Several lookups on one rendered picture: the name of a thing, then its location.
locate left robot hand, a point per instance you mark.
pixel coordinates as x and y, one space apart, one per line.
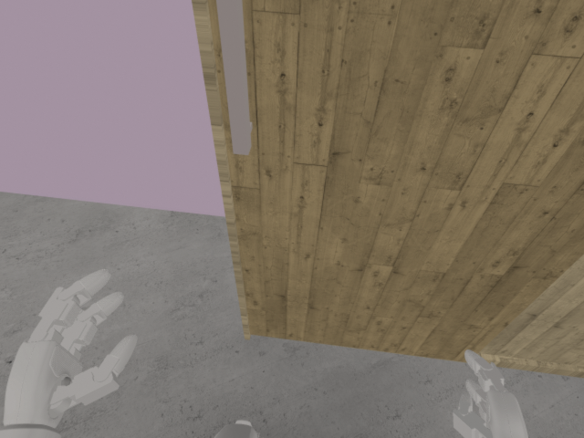
34 394

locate right robot hand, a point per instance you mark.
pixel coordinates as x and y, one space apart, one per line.
498 408

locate wardrobe door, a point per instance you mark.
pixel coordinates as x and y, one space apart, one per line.
551 328
416 173

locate handle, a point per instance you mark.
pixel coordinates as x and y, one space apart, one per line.
232 34

